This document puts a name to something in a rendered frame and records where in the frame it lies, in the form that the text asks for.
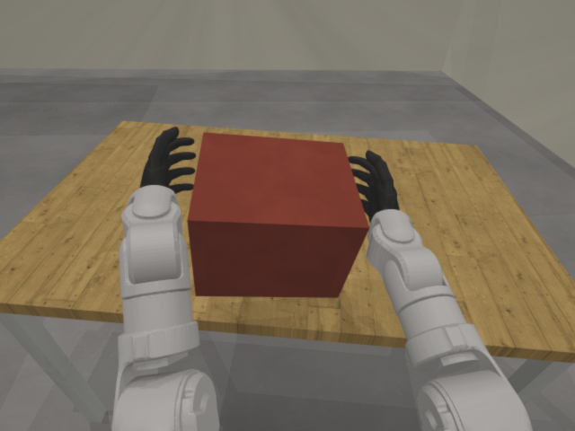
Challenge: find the robot left forearm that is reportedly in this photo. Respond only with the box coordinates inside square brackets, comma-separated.
[112, 185, 200, 431]

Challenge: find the right robot upper arm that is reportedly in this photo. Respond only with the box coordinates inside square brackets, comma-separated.
[418, 369, 531, 431]

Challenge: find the carton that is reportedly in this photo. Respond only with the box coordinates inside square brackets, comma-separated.
[187, 132, 369, 298]

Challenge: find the robot right forearm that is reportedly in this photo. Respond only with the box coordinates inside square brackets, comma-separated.
[367, 209, 533, 431]

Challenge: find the left robot hand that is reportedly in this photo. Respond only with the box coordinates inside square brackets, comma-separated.
[140, 127, 196, 194]

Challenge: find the right robot hand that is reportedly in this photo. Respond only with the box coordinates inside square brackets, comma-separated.
[348, 150, 400, 222]

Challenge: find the table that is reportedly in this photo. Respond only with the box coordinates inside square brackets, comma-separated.
[0, 121, 575, 423]

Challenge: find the left robot upper arm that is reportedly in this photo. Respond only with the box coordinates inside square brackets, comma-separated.
[113, 369, 220, 431]

